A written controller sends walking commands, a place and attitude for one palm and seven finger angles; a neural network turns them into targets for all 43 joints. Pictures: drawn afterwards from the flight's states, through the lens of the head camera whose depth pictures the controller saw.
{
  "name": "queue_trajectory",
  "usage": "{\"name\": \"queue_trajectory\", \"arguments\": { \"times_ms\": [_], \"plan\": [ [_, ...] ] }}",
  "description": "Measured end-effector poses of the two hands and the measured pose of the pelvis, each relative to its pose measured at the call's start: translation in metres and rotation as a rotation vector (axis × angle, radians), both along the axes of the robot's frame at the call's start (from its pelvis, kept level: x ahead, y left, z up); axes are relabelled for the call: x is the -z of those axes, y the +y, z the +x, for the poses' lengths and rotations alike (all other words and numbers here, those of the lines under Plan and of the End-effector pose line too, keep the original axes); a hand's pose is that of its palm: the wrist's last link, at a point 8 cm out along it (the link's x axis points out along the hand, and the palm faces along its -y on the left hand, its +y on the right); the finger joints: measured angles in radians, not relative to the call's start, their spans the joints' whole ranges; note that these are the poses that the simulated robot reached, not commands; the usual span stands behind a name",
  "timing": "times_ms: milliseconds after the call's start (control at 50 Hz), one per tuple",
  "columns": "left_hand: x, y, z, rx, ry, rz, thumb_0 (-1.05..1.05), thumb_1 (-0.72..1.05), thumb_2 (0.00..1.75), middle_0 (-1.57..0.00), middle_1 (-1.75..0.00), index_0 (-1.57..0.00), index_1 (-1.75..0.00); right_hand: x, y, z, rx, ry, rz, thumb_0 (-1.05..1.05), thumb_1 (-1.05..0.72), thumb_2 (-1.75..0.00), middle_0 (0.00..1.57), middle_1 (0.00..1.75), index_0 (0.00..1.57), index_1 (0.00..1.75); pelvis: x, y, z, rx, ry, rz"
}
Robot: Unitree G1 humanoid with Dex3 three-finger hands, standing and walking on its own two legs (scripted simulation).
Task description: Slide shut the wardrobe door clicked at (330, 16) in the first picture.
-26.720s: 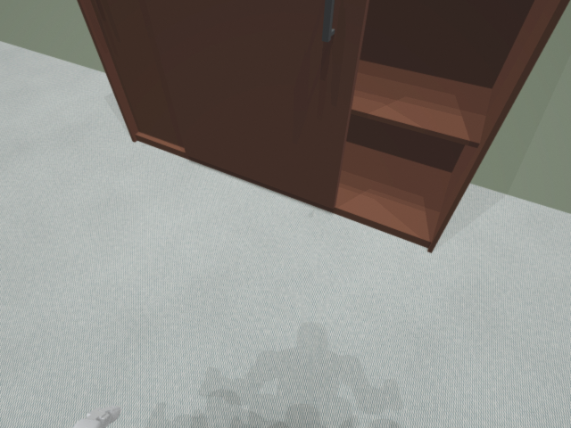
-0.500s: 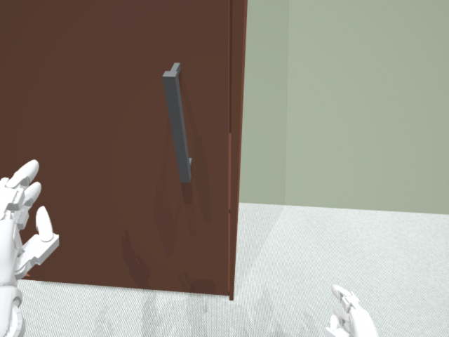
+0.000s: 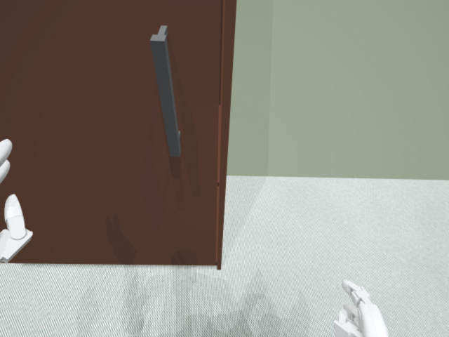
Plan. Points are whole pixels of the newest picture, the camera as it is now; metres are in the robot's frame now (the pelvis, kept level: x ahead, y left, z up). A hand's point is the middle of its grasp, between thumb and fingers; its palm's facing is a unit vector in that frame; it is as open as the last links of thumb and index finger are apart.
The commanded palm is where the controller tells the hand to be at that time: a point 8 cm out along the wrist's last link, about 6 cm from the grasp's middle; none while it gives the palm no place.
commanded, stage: step back with the hand held close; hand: left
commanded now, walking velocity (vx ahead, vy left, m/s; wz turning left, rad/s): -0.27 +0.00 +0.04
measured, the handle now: (170, 99) +0.48 +0.15 +0.17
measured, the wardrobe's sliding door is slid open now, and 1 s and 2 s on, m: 0.00 0.00 0.00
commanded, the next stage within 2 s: stop stepping back and stand still in 0.70 s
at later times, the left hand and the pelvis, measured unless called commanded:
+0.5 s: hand out of the picture +0.14 +0.29 +0.18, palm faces +0.47 -0.76 -0.45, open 7.5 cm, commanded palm +0.08 +0.32 +0.18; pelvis -0.05 +0.01 +0.01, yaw +1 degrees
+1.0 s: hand out of the picture -0.01 +0.29 +0.15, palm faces +0.54 -0.76 -0.37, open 7.4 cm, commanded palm -0.06 +0.30 +0.18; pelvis -0.19 -0.01 +0.00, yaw +2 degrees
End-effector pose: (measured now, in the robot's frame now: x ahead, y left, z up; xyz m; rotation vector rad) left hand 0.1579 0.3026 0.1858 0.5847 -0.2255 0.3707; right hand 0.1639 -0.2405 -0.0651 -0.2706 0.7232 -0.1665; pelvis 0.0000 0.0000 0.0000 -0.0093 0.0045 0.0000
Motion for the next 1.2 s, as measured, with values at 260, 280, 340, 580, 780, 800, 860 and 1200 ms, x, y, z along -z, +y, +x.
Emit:
{"name": "queue_trajectory", "arguments": {
  "times_ms": [260,280,340,580,780,800,860,1200],
  "plan": [
    [0.017,0.002,-0.034,0.008,-0.095,-0.067,0.02,0.88,0.9,-0.21,-0.3,-0.21,-0.3,0.004,0.011,-0.037,-0.045,0.002,-0.029,0.01,-0.9,-0.89,0.2,0.3,0.2,0.3,0.011,0.006,-0.036,-0.022,0.006,-0.027],
    [0.017,0.003,-0.036,0.019,-0.105,-0.064,0.02,0.88,0.9,-0.21,-0.3,-0.21,-0.3,0.004,0.011,-0.042,-0.043,0.009,-0.038,0.01,-0.9,-0.89,0.2,0.3,0.2,0.3,0.011,0.008,-0.038,-0.023,0.006,-0.03],
    [0.011,0.009,-0.04,0.035,-0.12,-0.025,0.02,0.88,0.9,-0.21,-0.3,-0.21,-0.3,0.002,0.014,-0.054,-0.031,0.025,-0.057,0.01,-0.9,-0.89,0.2,0.3,0.2,0.3,0.01,0.012,-0.043,-0.037,0.002,-0.045],
    [0.004,0.012,-0.059,0.042,-0.076,-0.039,0.02,0.89,0.9,-0.2,-0.3,-0.21,-0.3,-0.004,0.033,-0.067,-0.091,0.036,-0.011,0.01,-0.9,-0.89,0.2,0.3,0.2,0.3,-0.007,0.009,-0.072,0.002,0.103,-0.061],
    [-0.019,-0.043,-0.132,0.23,-0.027,0.098,0.02,0.88,0.9,-0.21,-0.3,-0.22,-0.3,-0.003,0.011,-0.118,-0.078,-0.056,0.053,0.01,-0.9,-0.89,0.2,0.3,0.2,0.3,0.003,-0.018,-0.155,0.012,0.046,-0.055],
    [-0.025,-0.043,-0.144,0.219,-0.037,0.111,0.02,0.88,0.9,-0.22,-0.3,-0.22,-0.3,-0.004,0.006,-0.129,-0.06,-0.041,0.054,0.01,-0.9,-0.89,0.2,0.3,0.2,0.3,0.001,-0.02,-0.159,0.018,0.047,-0.04],
    [-0.031,-0.029,-0.177,0.116,-0.049,0.099,0.02,0.88,0.9,-0.22,-0.3,-0.22,-0.3,-0.008,-0.009,-0.162,-0.01,0.012,0.033,0.01,-0.9,-0.89,0.2,0.3,0.2,0.3,-0.007,-0.023,-0.166,0.036,0.059,0.014],
    [-0.008,0.007,-0.257,0.009,-0.132,-0.049,0.02,0.88,0.9,-0.21,-0.3,-0.21,-0.3,-0.02,0.02,-0.256,-0.015,-0.089,-0.011,0.01,-0.9,-0.89,0.2,0.3,0.2,0.3,-0.005,0.007,-0.243,-0.038,-0.029,0.007]
  ]
}}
